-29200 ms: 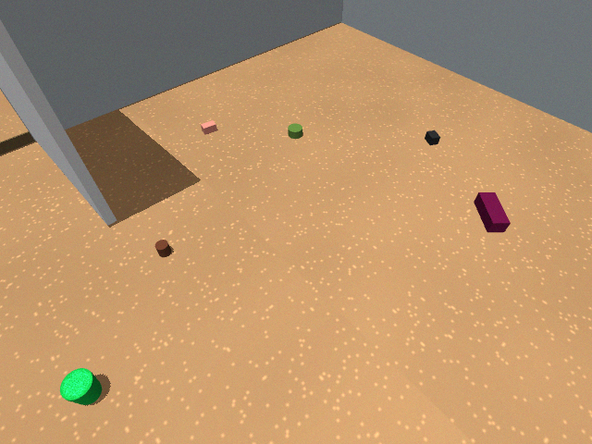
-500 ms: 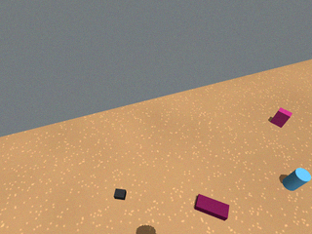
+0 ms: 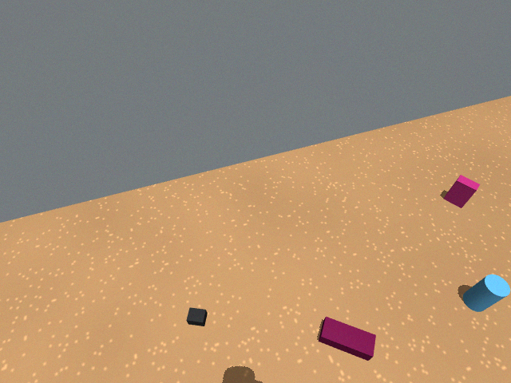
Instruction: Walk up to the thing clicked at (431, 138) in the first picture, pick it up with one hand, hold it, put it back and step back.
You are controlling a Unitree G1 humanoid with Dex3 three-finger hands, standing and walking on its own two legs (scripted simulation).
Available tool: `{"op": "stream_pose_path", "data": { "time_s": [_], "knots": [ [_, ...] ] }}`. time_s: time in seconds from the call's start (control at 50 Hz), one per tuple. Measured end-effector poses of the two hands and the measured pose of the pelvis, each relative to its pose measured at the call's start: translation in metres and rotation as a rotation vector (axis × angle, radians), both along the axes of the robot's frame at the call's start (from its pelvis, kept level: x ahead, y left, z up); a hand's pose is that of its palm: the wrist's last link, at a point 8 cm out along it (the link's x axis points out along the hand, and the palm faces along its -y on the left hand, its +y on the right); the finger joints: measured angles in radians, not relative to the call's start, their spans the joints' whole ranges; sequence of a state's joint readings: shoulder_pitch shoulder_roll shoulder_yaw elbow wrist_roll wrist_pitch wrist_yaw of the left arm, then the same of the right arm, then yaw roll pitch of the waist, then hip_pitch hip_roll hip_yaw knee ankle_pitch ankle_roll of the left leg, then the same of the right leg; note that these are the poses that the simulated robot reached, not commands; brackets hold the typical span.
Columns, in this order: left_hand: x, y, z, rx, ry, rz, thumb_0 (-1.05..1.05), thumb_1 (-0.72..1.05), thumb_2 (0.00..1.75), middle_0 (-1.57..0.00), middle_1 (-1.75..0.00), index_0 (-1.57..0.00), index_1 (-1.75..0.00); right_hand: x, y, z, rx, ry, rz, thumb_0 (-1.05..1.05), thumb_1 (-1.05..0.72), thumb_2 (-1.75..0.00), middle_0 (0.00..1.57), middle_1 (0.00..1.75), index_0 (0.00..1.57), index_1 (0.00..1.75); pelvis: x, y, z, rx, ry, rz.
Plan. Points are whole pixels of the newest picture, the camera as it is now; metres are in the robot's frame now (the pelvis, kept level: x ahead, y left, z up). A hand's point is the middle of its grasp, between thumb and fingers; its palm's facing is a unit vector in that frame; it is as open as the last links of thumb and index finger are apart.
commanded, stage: stand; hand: left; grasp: from above
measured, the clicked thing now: (197, 316) +0.46 +0.23 -0.76
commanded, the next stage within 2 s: rise first in 0.42 s
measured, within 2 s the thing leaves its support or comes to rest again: neither
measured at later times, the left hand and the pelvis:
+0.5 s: hand out of the picture +0.07 +0.25 -0.16, palm faces -0.03 -0.94 -0.35, open 7.4 cm; pelvis +0.00 +0.00 +0.00, yaw +0 degrees
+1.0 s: hand out of the picture +0.14 +0.26 -0.19, palm faces -0.09 -0.91 -0.40, open 12.2 cm; pelvis +0.00 +0.01 -0.04, yaw +0 degrees
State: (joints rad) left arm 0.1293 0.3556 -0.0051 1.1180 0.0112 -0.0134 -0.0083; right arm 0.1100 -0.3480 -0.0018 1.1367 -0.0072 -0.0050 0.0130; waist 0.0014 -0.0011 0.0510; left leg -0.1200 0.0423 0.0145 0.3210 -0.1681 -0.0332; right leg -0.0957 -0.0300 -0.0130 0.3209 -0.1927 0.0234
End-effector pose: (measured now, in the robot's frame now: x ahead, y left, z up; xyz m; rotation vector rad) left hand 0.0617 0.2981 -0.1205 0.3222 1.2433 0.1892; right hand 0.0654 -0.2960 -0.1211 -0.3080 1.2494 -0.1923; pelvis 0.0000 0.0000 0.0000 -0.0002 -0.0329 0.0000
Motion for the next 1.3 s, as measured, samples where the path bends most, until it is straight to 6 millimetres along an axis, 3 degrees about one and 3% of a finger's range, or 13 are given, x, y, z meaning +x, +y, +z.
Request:
{"op": "stream_pose_path", "data": {
  "time_s": [0.54, 0.58, 0.74, 0.82, 0.94, 1.02, 1.14, 1.3],
  "knots": [
    [0.008, 0.000, 0.002, 0.004, -0.009, -0.007, 0.01, 0.90, 0.90, -0.21, -0.30, -0.21, -0.30, 0.003, 0.001, -0.001, 0.003, -0.005, -0.004, 0.01, -0.90, -0.90, 0.20, 0.29, 0.20, 0.30, 0.003, 0.000, 0.000, 0.002, 0.001, -0.003],
    [0.015, -0.002, 0.002, 0.000, -0.055, 0.015, 0.01, 0.88, 0.90, -0.21, -0.32, -0.21, -0.32, 0.006, 0.003, 0.000, 0.002, -0.052, -0.009, 0.01, -0.91, -0.90, 0.20, 0.30, 0.20, 0.30, 0.001, 0.001, -0.002, 0.001, 0.023, 0.004],
    [0.076, -0.003, -0.008, -0.013, -0.140, -0.041, 0.01, 0.55, 0.87, -0.24, -0.58, -0.23, -0.58, 0.014, 0.030, -0.010, 0.044, -0.157, -0.015, 0.01, -0.89, -0.89, 0.20, 0.29, 0.20, 0.30, -0.011, 0.000, -0.016, -0.002, 0.126, 0.006],
    [0.089, 0.001, -0.010, 0.016, -0.157, -0.075, 0.01, 0.29, 0.84, -0.25, -0.71, -0.25, -0.71, 0.013, 0.039, -0.015, 0.063, -0.180, -0.035, 0.01, -0.89, -0.89, 0.20, 0.29, 0.20, 0.30, -0.008, 0.002, -0.023, -0.001, 0.158, -0.003],
    [0.083, 0.004, -0.019, 0.055, -0.099, -0.089, 0.00, -0.07, 0.83, -0.28, -0.81, -0.28, -0.81, 0.023, 0.046, -0.022, 0.080, -0.231, -0.035, 0.01, -0.90, -0.90, 0.20, 0.29, 0.20, 0.30, -0.004, 0.007, -0.034, -0.004, 0.193, -0.005],
    [0.076, 0.005, -0.033, 0.055, -0.082, -0.091, 0.00, -0.22, 0.82, -0.29, -0.84, -0.29, -0.84, 0.038, 0.047, -0.027, 0.069, -0.277, -0.006, 0.01, -0.91, -0.90, 0.20, 0.29, 0.20, 0.30, -0.004, 0.009, -0.046, -0.007, 0.229, -0.003],
    [0.075, 0.006, -0.050, 0.078, -0.117, -0.139, 0.00, -0.32, 0.82, -0.31, -0.84, -0.30, -0.85, 0.063, 0.047, -0.038, 0.042, -0.340, 0.036, 0.01, -0.92, -0.90, 0.20, 0.29, 0.20, 0.30, -0.004, 0.011, -0.067, -0.014, 0.276, 0.001],
    [0.071, 0.006, -0.057, 0.111, -0.110, -0.177, 0.00, -0.36, 0.82, -0.33, -0.82, -0.31, -0.83, 0.087, 0.057, -0.047, 0.055, -0.414, 0.069, 0.01, -0.94, -0.91, 0.20, 0.29, 0.20, 0.30, -0.003, 0.011, -0.083, -0.026, 0.314, 0.005]
  ]
}}
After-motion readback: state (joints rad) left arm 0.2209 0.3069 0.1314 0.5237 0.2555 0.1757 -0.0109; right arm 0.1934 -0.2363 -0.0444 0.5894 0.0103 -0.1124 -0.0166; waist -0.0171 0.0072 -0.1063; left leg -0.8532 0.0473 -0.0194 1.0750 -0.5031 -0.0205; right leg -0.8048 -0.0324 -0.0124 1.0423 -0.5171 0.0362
